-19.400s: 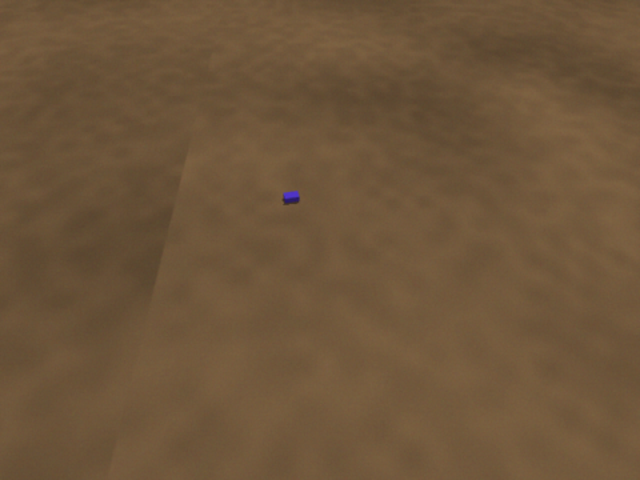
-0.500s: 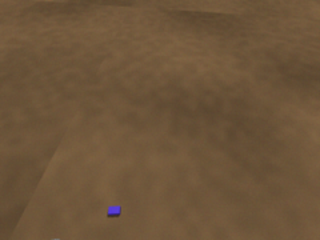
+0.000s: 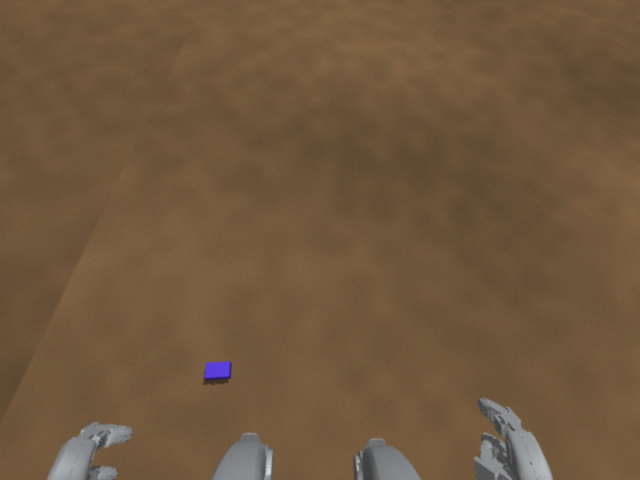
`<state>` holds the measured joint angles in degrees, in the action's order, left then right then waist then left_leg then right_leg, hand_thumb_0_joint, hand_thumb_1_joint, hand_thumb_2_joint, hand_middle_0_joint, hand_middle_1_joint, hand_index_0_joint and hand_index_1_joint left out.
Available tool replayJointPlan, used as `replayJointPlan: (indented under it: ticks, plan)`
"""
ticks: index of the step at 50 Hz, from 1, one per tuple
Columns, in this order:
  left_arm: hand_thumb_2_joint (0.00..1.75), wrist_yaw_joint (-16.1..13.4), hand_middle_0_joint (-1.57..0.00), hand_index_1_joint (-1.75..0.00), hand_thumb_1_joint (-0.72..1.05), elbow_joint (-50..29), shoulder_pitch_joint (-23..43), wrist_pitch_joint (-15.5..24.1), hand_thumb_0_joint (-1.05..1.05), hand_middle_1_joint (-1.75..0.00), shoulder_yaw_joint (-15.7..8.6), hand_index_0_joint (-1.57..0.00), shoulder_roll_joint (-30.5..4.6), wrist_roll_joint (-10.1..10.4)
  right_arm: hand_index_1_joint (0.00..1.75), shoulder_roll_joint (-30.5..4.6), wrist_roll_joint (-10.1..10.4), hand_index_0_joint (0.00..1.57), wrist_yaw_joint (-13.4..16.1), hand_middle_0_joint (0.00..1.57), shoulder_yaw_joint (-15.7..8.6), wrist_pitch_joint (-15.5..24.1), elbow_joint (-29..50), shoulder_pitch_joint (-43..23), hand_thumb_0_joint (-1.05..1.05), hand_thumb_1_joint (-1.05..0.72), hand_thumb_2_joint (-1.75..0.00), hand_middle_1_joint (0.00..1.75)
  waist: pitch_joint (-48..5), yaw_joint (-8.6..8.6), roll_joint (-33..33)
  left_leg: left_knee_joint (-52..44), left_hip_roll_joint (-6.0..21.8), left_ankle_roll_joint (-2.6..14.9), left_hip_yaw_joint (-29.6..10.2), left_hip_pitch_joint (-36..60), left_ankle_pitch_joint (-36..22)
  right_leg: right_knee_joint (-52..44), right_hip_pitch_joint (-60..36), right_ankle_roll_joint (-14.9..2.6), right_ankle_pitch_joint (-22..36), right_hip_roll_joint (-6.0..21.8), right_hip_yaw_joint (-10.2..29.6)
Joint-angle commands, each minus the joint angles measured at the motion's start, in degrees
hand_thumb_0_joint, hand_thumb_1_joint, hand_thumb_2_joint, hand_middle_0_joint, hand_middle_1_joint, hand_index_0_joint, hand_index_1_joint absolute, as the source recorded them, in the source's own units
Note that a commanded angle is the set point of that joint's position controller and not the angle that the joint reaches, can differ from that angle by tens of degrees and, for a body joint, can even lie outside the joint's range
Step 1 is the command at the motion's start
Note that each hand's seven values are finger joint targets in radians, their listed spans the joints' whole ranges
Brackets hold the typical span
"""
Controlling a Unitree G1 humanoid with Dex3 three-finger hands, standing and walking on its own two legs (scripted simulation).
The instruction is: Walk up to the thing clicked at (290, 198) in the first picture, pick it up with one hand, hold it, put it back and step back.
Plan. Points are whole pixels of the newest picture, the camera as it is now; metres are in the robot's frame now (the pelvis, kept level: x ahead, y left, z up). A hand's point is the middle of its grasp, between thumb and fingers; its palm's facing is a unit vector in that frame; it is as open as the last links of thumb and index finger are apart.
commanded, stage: rise first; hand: left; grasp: from above
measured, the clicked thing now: (218, 370) +0.41 +0.25 -0.69
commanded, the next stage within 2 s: none
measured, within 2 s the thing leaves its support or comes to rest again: neither
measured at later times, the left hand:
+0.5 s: hand (133, 464) +0.17 +0.29 -0.27, palm faces -0.39 -0.66 -0.64, open 12.2 cm
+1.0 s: hand (168, 410) +0.27 +0.30 -0.45, palm faces -0.48 -0.20 -0.85, open 11.6 cm
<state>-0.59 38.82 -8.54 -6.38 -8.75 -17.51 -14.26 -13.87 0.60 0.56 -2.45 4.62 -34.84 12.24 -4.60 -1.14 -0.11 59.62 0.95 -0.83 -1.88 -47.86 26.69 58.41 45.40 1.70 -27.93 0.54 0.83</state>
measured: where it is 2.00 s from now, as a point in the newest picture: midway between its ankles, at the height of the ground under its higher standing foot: outside the picture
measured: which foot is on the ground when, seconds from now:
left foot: down 0.00-1.00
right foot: down 0.00-1.00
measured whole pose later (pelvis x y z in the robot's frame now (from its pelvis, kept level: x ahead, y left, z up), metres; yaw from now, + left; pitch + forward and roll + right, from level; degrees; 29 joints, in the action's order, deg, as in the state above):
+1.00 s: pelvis -0.09 -0.01 -0.31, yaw -4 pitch +32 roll -4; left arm -11.5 55.5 27.4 14.8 -8.5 -34.9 -56.6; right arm -15.5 -2.7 -4.1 -3.2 3.6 -42.6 6.2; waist -5.8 -2.1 -0.4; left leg 125.9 0.2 -2.4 -7.1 -121.7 36.5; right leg 124.2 118.1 2.0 -38.5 -2.2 -1.3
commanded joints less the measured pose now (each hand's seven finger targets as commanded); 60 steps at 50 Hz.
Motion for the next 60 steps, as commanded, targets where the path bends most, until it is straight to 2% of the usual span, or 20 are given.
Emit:
replayJointPlan:
  ticks: [1, 7, 8, 10, 14, 18, 24, 26, 32, 34, 36, 38, 39, 42, 46, 47, 49, 51, 55, 60]
  plan:
    - [0.74, -1.5, -0.43, -0.75, -0.33, -13.8, -2.0, 1.3, 0.00, -0.73, -3.5, -0.40, -11.1, -2.3, 0.30, -8.3, -0.1, 0.20, 0.7, 0.20, -3.4, 3.9, 8.2, -0.3, 0.00, -0.96, -0.92, 0.30, -16.9, 0.21, -4.3, -3.6, -0.1, 0.82, 1.0, 8.5, -14.5, -2.1, -0.6, -2.69, 12.2, -1.3, -2.7]
    - [0.69, -1.6, -0.45, -0.73, -0.29, -19.6, -6.8, -0.2, 0.00, -0.71, -3.2, -0.44, -10.6, -3.4, 0.30, -8.3, -0.2, 0.20, 0.3, 0.20, -3.6, 4.7, 9.8, -1.7, 0.00, -0.99, -0.92, 0.30, -19.0, 0.10, -3.9, 2.3, 0.0, 1.12, 0.1, 3.2, -15.3, 3.5, 5.1, -2.69, 12.1, -1.4, -3.1]
    - [0.69, -1.5, -0.45, -0.73, -0.29, -19.1, -8.5, -0.6, 0.00, -0.72, -2.1, -0.44, -9.4, -3.8, 0.30, -8.1, -0.1, 0.20, 0.3, 0.20, -3.3, 4.8, 10.2, -1.8, 0.00, -0.99, -0.92, 0.30, -18.6, -0.42, -2.9, 3.0, -0.2, 1.21, 0.1, 2.0, -14.8, 4.1, 5.4, -2.63, 12.0, -1.5, -3.2]
    - [0.68, -1.5, -0.44, -0.74, -0.29, -21.2, -9.3, -1.0, 0.00, -0.73, -2.9, -0.43, -10.3, -4.3, 0.30, -8.3, -0.1, 0.20, 0.0, 0.20, -3.5, 5.0, 10.7, -2.6, 0.00, -0.99, -0.92, 0.30, -19.5, 0.43, -4.1, 4.5, -0.2, 1.10, -0.1, 0.4, -14.9, 6.2, 7.6, -2.83, 11.5, -1.4, -3.1]
    - [0.68, -1.8, -0.44, -0.74, -0.30, -20.8, -4.7, -0.6, 0.00, -0.74, -3.1, -0.43, -12.2, -7.0, 0.30, -8.5, 0.0, 0.20, -0.5, 0.20, -3.2, 5.5, 10.6, -3.2, 0.00, -1.00, -0.92, 0.30, -20.3, -0.91, -1.9, 10.6, -0.5, 1.67, 0.1, -5.7, -13.9, 10.4, 11.8, -2.52, 12.0, -1.5, -3.2]
    - [0.67, -2.5, -0.46, -0.70, -0.27, -14.7, 1.4, 2.9, 0.00, -0.69, -4.3, -0.45, -15.1, -11.9, 0.30, -9.0, -0.4, 0.20, -1.1, 0.20, -3.6, 6.4, 9.4, -4.8, 0.00, -0.99, -0.92, 0.30, -21.1, -0.67, -1.6, 18.2, -1.0, 2.01, 0.4, -14.6, -9.6, 17.3, 20.5, -2.48, 8.8, -1.5, -2.6]
    - [0.68, -3.7, -0.48, -0.70, -0.25, -11.8, 10.6, 11.9, 0.00, -0.69, -2.7, -0.46, -18.4, -19.6, 0.30, -10.7, -0.8, 0.20, -2.3, 0.20, -4.4, 7.5, 7.1, -5.6, 0.00, -0.99, -0.92, 0.30, -28.7, 0.14, -6.9, 26.6, -0.9, 1.08, -0.7, -21.3, -7.1, 29.0, 33.6, -2.98, 5.0, -1.8, -2.7]
    - [0.70, -5.1, -0.47, -0.71, -0.27, -11.2, 12.9, 14.1, 0.00, -0.70, -4.8, -0.45, -22.0, -22.0, 0.30, -11.5, -0.7, 0.20, -2.5, 0.20, -4.6, 7.3, 6.1, -5.7, 0.00, -0.99, -0.92, 0.30, -31.8, 1.14, -7.3, 29.4, -0.8, 0.97, -0.9, -23.1, -7.3, 32.2, 36.4, -3.13, 5.0, -1.9, -3.1]
    - [0.71, -9.1, -0.43, -0.73, -0.23, -3.2, 23.8, 16.1, 0.00, -0.72, -4.5, -0.42, -24.6, -28.7, 0.30, -12.3, -0.9, 0.20, -2.9, 0.20, -5.2, 5.9, 2.9, -4.5, 0.00, -0.95, -0.91, 0.30, -36.3, 0.87, -5.5, 38.3, -0.8, 1.27, -0.1, -31.3, -5.0, 38.6, 43.5, -3.04, 3.3, -2.5, -4.1]
    - [0.68, -9.9, -0.46, -0.70, -0.19, -1.4, 28.3, 16.7, 0.00, -0.69, -5.5, -0.46, -27.8, -30.5, 0.30, -12.3, -1.3, 0.20, -3.1, 0.20, -5.2, 5.4, 1.8, -3.8, 0.00, -0.95, -0.91, 0.30, -37.7, 1.32, -2.6, 42.1, -1.1, 2.00, 1.0, -36.9, -2.2, 39.1, 42.6, -2.69, 2.0, -2.6, -3.6]
    - [0.68, -10.2, -0.46, -0.69, -0.20, -0.3, 31.7, 17.2, 0.00, -0.68, -4.9, -0.46, -28.2, -32.5, 0.30, -12.5, -1.6, 0.20, -3.3, 0.20, -5.3, 5.0, 0.8, -3.3, 0.00, -0.95, -0.91, 0.30, -40.1, 1.55, -3.7, 44.2, -1.1, 1.91, 1.2, -38.1, -1.3, 41.5, 43.9, -2.70, 1.1, -2.6, -3.9]
    - [0.67, -10.9, -0.50, -0.66, -0.18, 2.5, 33.6, 17.8, 0.00, -0.65, -6.4, -0.49, -31.2, -34.7, 0.30, -13.0, -1.5, 0.20, -3.3, 0.20, -5.6, 4.4, 0.1, -2.4, 0.00, -0.96, -0.92, 0.30, -41.3, 2.34, -1.9, 45.8, -1.1, 2.02, 1.5, -40.4, -0.4, 42.5, 43.5, -2.67, 0.0, -2.8, -4.2]
    - [0.66, -11.0, -0.50, -0.66, -0.18, 3.4, 34.7, 18.0, 0.00, -0.65, -5.6, -0.49, -31.0, -35.5, 0.30, -12.9, -1.8, 0.20, -3.4, 0.20, -5.5, 4.0, -0.3, -2.5, 0.00, -0.96, -0.92, 0.30, -40.8, 2.04, -1.9, 46.8, -1.1, 2.14, 1.6, -41.9, 0.8, 43.1, 44.5, -2.63, -1.0, -2.8, -4.2]
    - [0.68, -11.5, -0.48, -0.66, -0.18, 6.0, 40.7, 19.3, 0.00, -0.65, -6.2, -0.47, -34.4, -37.8, 0.30, -13.0, -2.1, 0.20, -3.5, 0.20, -5.5, 3.0, -0.9, -2.6, 0.00, -0.95, -0.91, 0.30, -39.0, 1.43, -1.1, 49.1, -1.4, 2.44, 1.7, -47.2, 6.8, 44.4, 48.3, -2.79, -7.9, -3.2, -4.0]
    - [0.68, -12.8, -0.46, -0.62, -0.12, 8.1, 45.6, 21.6, 0.00, -0.61, -4.3, -0.45, -34.3, -41.3, 0.30, -12.8, -2.8, 0.20, -3.9, 0.20, -5.0, 1.5, -1.8, -2.5, 0.00, -0.89, -0.90, 0.30, -36.4, 0.65, -3.2, 50.7, -1.6, 2.41, 1.3, -50.5, 12.3, 47.2, 53.6, -3.31, -13.9, -3.7, -5.0]
    - [0.68, -13.2, -0.45, -0.62, -0.12, 9.0, 46.9, 22.2, 0.00, -0.61, -3.9, -0.44, -34.2, -42.0, 0.30, -12.9, -2.9, 0.20, -4.1, 0.20, -4.7, 1.2, -2.2, -2.3, 0.00, -0.89, -0.90, 0.30, -35.8, 0.06, -4.0, 51.0, -1.6, 2.38, 0.9, -50.5, 12.9, 48.2, 55.0, -3.37, -14.1, -3.7, -5.5]
    - [0.67, -14.4, -0.45, -0.61, -0.10, 11.4, 47.1, 23.0, 0.00, -0.61, -4.8, -0.45, -36.3, -43.7, 0.30, -13.2, -3.1, 0.20, -4.3, 0.20, -4.4, 0.5, -2.7, -2.0, 0.00, -0.88, -0.90, 0.30, -35.6, 0.65, -4.8, 51.6, -1.8, 2.35, 0.6, -50.8, 13.2, 49.8, 56.2, -3.54, -14.1, -3.8, -6.2]
    - [0.67, -15.8, -0.47, -0.58, -0.10, 12.7, 49.5, 23.6, 0.00, -0.57, -4.0, -0.46, -36.1, -45.4, 0.30, -13.3, -3.6, 0.20, -4.5, 0.20, -4.1, -0.2, -3.3, -1.4, 0.00, -0.88, -0.90, 0.30, -35.5, -0.56, -4.7, 53.2, -2.0, 2.46, 0.7, -51.6, 11.9, 50.8, 58.0, -3.61, -12.9, -3.7, -6.5]
    - [0.70, -18.8, -0.44, -0.59, -0.13, 14.9, 53.8, 24.4, 0.00, -0.58, -3.6, -0.43, -36.8, -48.9, 0.30, -13.8, -4.5, 0.20, -4.9, 0.20, -3.6, -1.1, -4.7, -0.4, 0.00, -0.88, -0.90, 0.30, -35.1, -0.99, -8.1, 54.6, -2.1, 2.12, 0.3, -50.6, 10.9, 53.5, 62.1, -3.94, -11.0, -3.6, -7.6]
    - [0.70, -21.4, -0.45, -0.58, -0.14, 20.5, 54.7, 24.0, 0.00, -0.56, -1.8, -0.43, -35.7, -53.0, 0.30, -14.2, -5.4, 0.20, -5.5, 0.20, -3.5, -1.7, -6.3, 0.1, 0.00, -0.89, -0.90, 0.30, -35.5, -1.61, -11.1, 56.0, -1.9, 1.58, -0.2, -48.6, 7.3, 56.8, 65.4, -4.23, -6.9, -3.6, -8.6]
